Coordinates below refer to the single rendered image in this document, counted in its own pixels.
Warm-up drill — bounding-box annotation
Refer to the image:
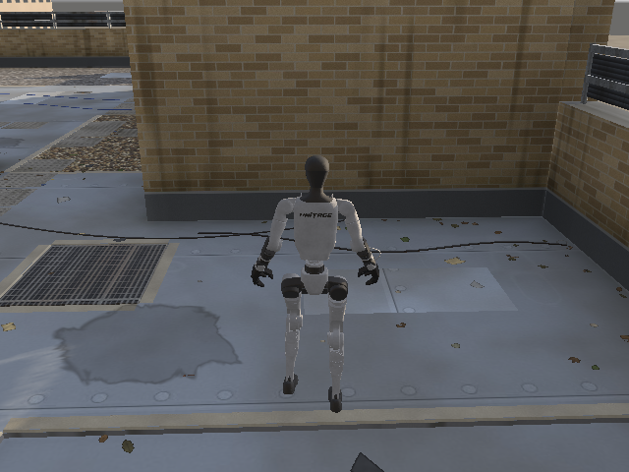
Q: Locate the robot left foot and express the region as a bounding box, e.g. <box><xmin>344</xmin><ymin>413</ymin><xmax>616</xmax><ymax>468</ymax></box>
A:
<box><xmin>283</xmin><ymin>374</ymin><xmax>298</xmax><ymax>394</ymax></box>

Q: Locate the right robot hand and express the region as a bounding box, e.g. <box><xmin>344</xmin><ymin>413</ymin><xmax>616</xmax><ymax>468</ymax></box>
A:
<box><xmin>358</xmin><ymin>264</ymin><xmax>379</xmax><ymax>285</ymax></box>

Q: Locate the left robot shin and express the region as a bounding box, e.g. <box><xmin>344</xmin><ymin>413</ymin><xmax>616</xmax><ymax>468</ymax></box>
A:
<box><xmin>285</xmin><ymin>314</ymin><xmax>300</xmax><ymax>382</ymax></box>

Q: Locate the robot left upper arm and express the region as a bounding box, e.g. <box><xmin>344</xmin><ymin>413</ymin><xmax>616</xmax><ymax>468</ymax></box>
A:
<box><xmin>266</xmin><ymin>198</ymin><xmax>296</xmax><ymax>252</ymax></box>

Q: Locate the left robot hand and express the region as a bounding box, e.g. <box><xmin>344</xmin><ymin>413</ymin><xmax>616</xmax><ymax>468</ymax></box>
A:
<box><xmin>251</xmin><ymin>265</ymin><xmax>273</xmax><ymax>287</ymax></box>

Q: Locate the right robot forearm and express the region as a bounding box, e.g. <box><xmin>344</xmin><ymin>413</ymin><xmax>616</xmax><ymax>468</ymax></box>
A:
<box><xmin>357</xmin><ymin>237</ymin><xmax>376</xmax><ymax>270</ymax></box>

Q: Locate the robot right upper arm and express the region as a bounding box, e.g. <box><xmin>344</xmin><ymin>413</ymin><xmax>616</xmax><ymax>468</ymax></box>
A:
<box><xmin>336</xmin><ymin>199</ymin><xmax>366</xmax><ymax>253</ymax></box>

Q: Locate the left robot forearm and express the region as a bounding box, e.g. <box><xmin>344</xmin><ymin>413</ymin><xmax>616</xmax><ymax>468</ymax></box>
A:
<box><xmin>255</xmin><ymin>236</ymin><xmax>276</xmax><ymax>271</ymax></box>

